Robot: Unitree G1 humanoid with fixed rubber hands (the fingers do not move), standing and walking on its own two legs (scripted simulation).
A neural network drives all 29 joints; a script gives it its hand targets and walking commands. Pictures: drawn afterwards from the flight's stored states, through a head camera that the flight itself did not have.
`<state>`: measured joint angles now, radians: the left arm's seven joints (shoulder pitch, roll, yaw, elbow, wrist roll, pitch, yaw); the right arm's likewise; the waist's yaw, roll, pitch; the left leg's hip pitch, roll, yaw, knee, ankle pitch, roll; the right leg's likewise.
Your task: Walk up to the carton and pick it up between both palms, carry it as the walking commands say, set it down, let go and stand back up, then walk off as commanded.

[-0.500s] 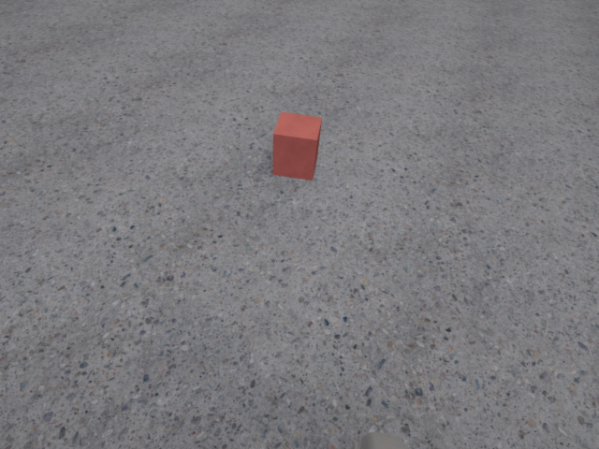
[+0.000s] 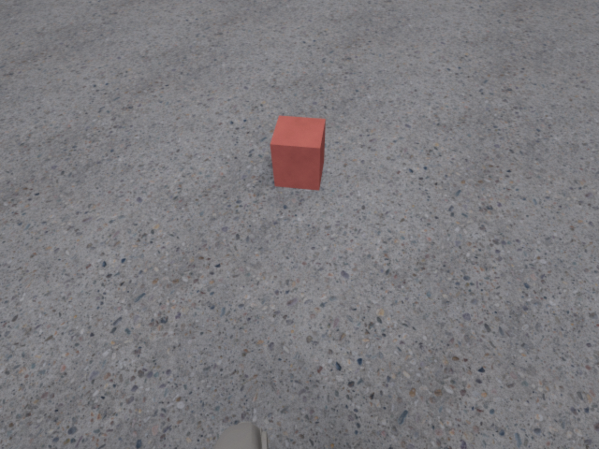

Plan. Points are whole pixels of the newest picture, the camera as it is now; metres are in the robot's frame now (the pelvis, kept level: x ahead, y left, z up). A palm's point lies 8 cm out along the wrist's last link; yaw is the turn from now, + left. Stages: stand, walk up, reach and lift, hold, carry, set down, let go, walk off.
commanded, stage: walk up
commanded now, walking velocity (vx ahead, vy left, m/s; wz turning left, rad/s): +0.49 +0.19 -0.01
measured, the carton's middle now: (299, 153) +1.36 +0.02 -0.64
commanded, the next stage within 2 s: none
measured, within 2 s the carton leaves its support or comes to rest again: neither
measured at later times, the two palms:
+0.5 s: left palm (149, 312) +0.35 +0.28 -0.12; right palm (416, 413) +0.19 -0.15 -0.13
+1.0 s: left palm (150, 291) +0.41 +0.30 -0.14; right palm (383, 191) +0.63 -0.17 -0.12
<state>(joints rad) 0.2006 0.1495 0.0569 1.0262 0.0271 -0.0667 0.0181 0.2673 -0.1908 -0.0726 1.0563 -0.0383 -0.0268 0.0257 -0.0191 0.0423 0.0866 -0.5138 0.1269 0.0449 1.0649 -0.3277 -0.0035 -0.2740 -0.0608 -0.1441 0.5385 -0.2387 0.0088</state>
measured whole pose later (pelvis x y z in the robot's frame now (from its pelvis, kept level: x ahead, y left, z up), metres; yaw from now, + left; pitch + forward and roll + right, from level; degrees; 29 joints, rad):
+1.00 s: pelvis +0.51 +0.08 +0.00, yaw +0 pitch +0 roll -1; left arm 0.43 0.18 0.06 1.13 0.03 -0.05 0.00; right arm 0.09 -0.23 -0.07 0.99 -0.03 -0.02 0.07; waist 0.06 -0.01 0.07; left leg -0.47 0.13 0.10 0.54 -0.11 0.00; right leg 0.01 -0.10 -0.17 0.43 -0.41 0.07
